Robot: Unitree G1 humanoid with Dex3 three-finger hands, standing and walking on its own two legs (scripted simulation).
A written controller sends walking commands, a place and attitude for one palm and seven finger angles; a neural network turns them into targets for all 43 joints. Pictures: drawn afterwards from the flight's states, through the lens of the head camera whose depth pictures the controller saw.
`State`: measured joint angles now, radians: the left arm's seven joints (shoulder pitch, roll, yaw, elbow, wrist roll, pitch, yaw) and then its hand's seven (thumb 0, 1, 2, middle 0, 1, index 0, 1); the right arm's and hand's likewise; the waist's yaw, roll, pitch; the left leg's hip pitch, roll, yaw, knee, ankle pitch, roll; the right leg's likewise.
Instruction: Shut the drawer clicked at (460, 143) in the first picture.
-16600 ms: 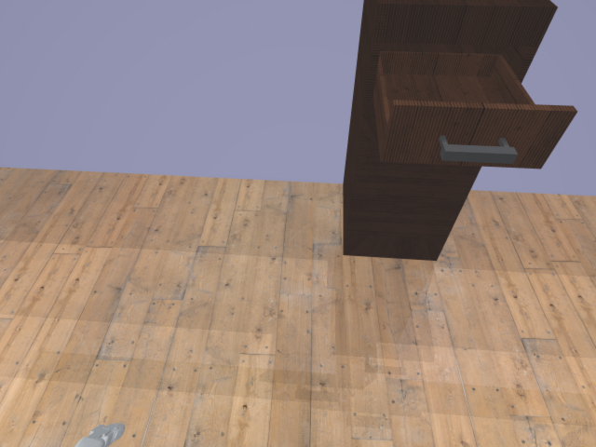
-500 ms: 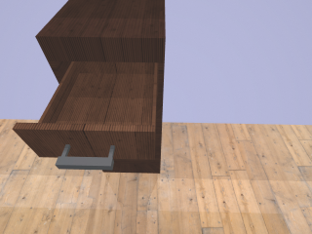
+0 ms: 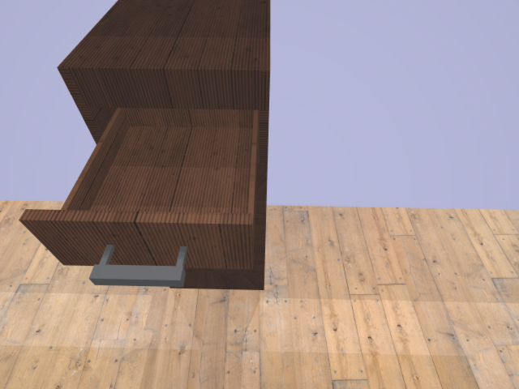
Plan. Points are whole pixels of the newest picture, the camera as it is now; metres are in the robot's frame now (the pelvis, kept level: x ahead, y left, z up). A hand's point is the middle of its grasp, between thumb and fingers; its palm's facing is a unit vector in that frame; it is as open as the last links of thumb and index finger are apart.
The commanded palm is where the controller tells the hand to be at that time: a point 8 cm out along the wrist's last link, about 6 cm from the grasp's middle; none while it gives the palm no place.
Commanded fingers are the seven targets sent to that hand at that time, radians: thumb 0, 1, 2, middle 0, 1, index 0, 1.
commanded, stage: look again from close up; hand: left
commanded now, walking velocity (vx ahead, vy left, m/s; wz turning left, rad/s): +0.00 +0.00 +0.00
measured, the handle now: (142, 263) +0.29 +0.21 +0.03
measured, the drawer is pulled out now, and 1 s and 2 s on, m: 0.28 0.28 0.28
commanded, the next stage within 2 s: raise the hand and make a fist in 0.34 s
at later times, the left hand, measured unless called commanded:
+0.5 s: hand out of the picture +0.05 +0.17 -0.16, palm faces +0.12 -0.97 -0.22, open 7.2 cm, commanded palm +0.11 +0.20 -0.06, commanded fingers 0.00 0.90 0.90 -0.28 -0.39 -0.28 -0.39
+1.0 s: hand out of the picture +0.12 +0.15 +0.01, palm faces +0.15 -0.98 -0.10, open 5.2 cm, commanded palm +0.09 +0.20 +0.00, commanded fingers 0.00 0.90 0.90 -0.78 -0.93 -0.78 -0.93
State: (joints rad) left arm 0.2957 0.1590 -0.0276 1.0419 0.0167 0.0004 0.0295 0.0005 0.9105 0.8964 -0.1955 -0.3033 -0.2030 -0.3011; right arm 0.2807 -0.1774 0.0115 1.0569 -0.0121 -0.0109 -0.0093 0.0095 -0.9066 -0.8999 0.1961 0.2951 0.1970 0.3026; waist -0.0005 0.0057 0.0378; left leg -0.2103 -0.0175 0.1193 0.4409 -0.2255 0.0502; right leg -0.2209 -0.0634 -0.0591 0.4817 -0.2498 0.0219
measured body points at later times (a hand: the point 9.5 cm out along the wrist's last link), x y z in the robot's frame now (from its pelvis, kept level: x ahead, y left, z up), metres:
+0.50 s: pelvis +0.02 -0.01 +0.00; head +0.04 -0.01 +0.45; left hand +0.04 +0.22 -0.14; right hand +0.04 -0.24 -0.15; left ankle +0.01 +0.09 -0.74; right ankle +0.00 -0.13 -0.74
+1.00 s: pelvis -0.02 -0.05 -0.07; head +0.02 -0.05 +0.37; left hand +0.11 +0.20 +0.02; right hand +0.25 -0.25 -0.11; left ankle +0.01 +0.08 -0.74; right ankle +0.00 -0.13 -0.74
